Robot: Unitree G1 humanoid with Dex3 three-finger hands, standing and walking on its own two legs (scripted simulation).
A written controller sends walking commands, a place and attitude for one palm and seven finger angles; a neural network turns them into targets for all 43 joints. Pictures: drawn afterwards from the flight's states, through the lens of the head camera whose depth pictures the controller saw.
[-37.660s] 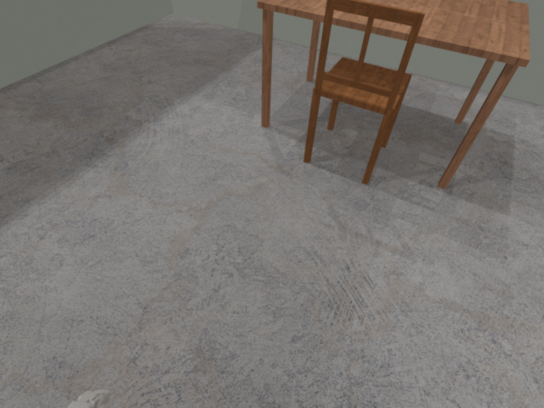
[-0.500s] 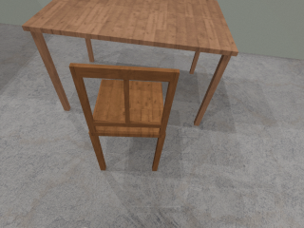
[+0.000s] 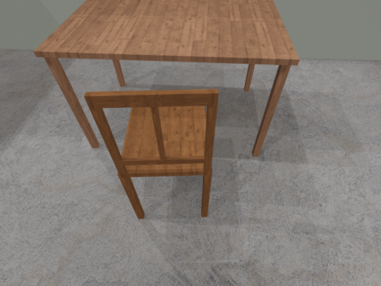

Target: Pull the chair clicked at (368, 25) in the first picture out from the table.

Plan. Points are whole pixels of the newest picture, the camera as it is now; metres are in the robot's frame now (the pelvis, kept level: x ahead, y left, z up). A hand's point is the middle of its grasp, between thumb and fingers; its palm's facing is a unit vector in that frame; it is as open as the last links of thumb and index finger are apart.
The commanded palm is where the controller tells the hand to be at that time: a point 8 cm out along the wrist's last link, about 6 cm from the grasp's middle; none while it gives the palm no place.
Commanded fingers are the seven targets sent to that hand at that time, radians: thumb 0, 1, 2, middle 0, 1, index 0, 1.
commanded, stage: let the arm hang, fingers relaxed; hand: left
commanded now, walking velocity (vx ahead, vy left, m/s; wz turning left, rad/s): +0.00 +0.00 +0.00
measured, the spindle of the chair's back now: (159, 134) +0.58 +0.14 -0.10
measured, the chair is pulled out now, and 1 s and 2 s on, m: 0.28 0.28 0.28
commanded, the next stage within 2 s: look to check the result in 0.30 s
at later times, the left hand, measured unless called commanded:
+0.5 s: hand out of the picture -0.01 +0.15 -0.17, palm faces +0.01 -0.98 -0.18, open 7.3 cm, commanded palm none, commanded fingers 0.00 0.90 0.90 -0.20 -0.30 -0.20 -0.30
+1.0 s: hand out of the picture +0.00 +0.15 -0.17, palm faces +0.01 -0.98 -0.18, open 7.3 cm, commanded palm none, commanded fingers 0.00 0.90 0.90 -0.20 -0.30 -0.20 -0.30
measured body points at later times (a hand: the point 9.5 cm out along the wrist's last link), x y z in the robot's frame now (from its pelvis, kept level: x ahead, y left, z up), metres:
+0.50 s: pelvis +0.00 -0.01 +0.00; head +0.03 -0.02 +0.45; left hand +0.00 +0.20 -0.16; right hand -0.03 -0.22 -0.16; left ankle +0.01 +0.12 -0.74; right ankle +0.01 -0.10 -0.74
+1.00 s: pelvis +0.01 -0.02 +0.00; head +0.03 -0.02 +0.45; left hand +0.00 +0.20 -0.16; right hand -0.01 -0.22 -0.16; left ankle +0.01 +0.12 -0.74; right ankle +0.01 -0.10 -0.74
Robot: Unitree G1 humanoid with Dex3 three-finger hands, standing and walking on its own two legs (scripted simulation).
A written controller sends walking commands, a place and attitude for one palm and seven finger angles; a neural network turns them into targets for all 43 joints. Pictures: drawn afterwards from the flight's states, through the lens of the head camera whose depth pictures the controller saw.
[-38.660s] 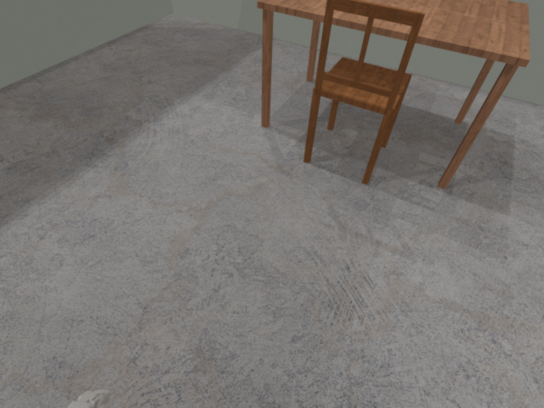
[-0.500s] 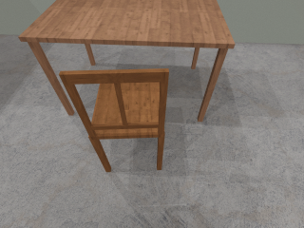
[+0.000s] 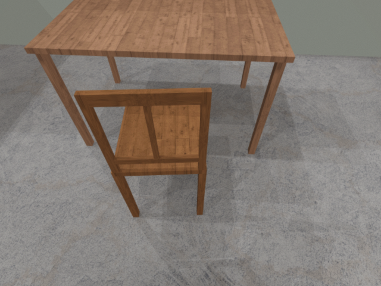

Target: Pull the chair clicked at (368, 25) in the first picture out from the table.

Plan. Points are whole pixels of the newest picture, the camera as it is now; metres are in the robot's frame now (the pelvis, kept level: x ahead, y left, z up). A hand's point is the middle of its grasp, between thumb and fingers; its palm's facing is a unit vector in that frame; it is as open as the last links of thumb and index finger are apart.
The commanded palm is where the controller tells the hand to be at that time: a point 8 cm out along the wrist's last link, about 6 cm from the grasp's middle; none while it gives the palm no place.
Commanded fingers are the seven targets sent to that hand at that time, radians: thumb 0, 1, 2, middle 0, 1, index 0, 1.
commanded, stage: look to check the result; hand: left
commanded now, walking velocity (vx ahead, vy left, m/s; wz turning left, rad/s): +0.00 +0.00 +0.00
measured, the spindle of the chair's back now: (152, 134) +0.57 +0.16 -0.10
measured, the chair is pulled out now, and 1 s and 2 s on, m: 0.28 0.28 0.28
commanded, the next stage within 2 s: take the last steps up to it in 0.10 s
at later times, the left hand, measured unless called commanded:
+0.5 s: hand out of the picture +0.01 +0.16 -0.18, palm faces +0.03 -0.99 -0.17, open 7.4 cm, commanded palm none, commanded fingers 0.00 0.90 0.90 -0.20 -0.30 -0.20 -0.30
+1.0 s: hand out of the picture +0.11 +0.19 -0.17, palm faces +0.06 -0.98 -0.21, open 7.3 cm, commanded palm none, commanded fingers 0.00 0.90 0.90 -0.20 -0.30 -0.20 -0.30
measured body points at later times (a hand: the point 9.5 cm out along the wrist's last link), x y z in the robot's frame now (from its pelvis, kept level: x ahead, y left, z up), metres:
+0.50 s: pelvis +0.02 +0.00 -0.01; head +0.04 +0.00 +0.44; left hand +0.01 +0.21 -0.16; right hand -0.03 -0.20 -0.17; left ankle +0.01 +0.13 -0.74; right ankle +0.00 -0.09 -0.74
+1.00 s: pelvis +0.07 +0.01 -0.01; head +0.10 +0.00 +0.44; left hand +0.11 +0.24 -0.15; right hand +0.07 -0.21 -0.17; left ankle +0.00 +0.12 -0.66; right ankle +0.00 -0.09 -0.74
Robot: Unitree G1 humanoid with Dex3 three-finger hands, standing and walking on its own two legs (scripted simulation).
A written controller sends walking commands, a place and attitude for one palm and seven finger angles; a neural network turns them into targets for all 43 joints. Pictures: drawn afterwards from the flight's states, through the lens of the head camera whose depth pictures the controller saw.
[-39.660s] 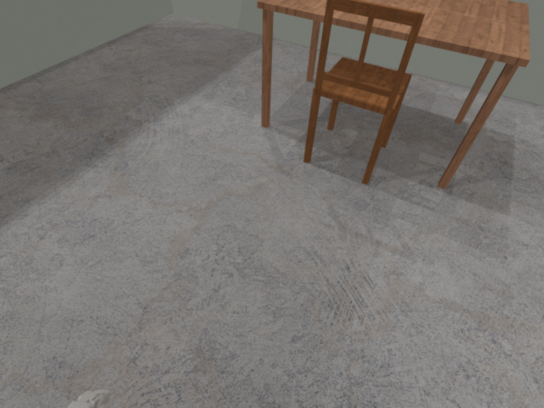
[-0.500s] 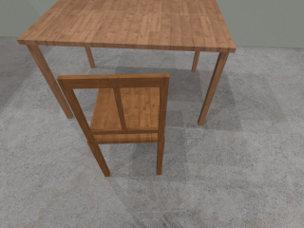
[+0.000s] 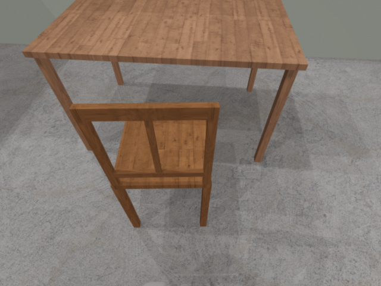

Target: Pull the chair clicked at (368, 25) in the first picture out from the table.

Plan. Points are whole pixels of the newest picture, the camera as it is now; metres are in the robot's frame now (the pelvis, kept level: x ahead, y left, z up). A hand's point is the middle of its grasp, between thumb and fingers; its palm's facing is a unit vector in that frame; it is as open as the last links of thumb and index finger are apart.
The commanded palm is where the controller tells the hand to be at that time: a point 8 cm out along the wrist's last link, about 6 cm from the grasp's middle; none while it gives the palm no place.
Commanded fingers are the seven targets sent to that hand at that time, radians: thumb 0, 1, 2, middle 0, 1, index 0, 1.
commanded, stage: take the last steps up to it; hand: left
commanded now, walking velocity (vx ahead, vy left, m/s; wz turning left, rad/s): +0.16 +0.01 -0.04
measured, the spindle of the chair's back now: (154, 148) +0.50 +0.15 -0.09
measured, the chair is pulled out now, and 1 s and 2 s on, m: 0.28 0.28 0.28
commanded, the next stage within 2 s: come to a stop and stand still in 0.20 s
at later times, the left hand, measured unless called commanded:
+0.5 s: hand out of the picture +0.13 +0.36 -0.29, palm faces -0.05 -0.98 -0.21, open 7.4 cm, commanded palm none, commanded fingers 0.00 0.90 0.90 -0.20 -0.30 -0.20 -0.30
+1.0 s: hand (96, 259) +0.20 +0.26 -0.17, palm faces -0.05 -0.98 -0.20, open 7.2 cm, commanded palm none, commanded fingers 0.00 0.90 0.90 -0.20 -0.30 -0.20 -0.30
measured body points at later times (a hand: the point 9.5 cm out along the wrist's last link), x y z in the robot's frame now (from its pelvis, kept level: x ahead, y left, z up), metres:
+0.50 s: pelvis +0.11 +0.14 -0.10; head +0.13 +0.20 +0.35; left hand +0.13 +0.41 -0.27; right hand +0.21 -0.12 -0.19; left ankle +0.23 +0.34 -0.73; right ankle -0.01 -0.11 -0.73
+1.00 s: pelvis +0.10 +0.09 -0.02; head +0.13 +0.08 +0.43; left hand +0.20 +0.31 -0.16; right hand +0.07 -0.15 -0.17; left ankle +0.18 +0.29 -0.73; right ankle +0.03 -0.06 -0.74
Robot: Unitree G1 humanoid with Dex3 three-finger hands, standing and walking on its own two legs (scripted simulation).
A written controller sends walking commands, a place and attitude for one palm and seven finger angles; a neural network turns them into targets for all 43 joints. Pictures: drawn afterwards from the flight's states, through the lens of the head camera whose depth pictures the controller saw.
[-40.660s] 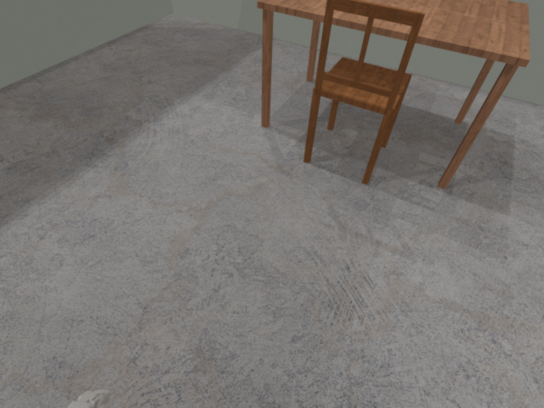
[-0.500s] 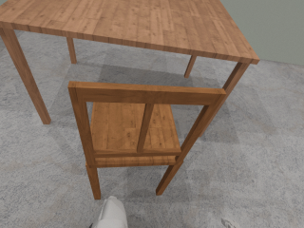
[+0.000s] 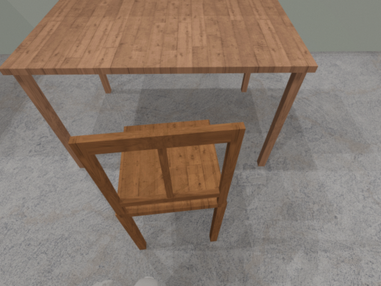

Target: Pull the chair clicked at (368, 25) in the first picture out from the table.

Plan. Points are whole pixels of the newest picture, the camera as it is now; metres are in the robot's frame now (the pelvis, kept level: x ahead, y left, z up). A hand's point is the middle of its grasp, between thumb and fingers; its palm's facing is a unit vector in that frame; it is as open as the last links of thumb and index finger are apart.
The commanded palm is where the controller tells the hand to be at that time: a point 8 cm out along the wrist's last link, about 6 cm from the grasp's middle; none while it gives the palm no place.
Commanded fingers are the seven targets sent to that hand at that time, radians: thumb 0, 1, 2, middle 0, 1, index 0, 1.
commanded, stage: come to a stop and stand still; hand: left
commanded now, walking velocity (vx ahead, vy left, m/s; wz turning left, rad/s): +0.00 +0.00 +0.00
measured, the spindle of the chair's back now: (166, 174) +0.40 +0.08 -0.08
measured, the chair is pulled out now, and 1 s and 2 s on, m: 0.28 0.28 0.28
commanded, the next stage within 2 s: look again from close up in 0.30 s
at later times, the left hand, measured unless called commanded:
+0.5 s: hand out of the picture -0.06 +0.19 -0.17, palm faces +0.04 -0.98 -0.18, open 7.4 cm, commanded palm none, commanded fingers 0.00 0.90 0.90 -0.20 -0.30 -0.20 -0.30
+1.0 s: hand out of the picture -0.03 +0.25 -0.17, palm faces +0.02 -0.97 -0.23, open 7.4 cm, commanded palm none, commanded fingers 0.00 0.90 0.90 -0.20 -0.30 -0.20 -0.30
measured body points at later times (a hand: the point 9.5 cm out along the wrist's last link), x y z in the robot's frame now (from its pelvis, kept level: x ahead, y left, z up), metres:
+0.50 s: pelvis -0.02 +0.02 +0.00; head +0.00 +0.03 +0.45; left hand -0.06 +0.24 -0.15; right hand +0.02 -0.22 -0.15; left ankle +0.07 +0.19 -0.72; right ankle -0.06 -0.15 -0.72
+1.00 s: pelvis -0.02 +0.05 +0.00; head +0.00 +0.07 +0.45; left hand -0.03 +0.31 -0.15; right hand +0.03 -0.18 -0.14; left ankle +0.07 +0.19 -0.72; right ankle -0.06 -0.14 -0.72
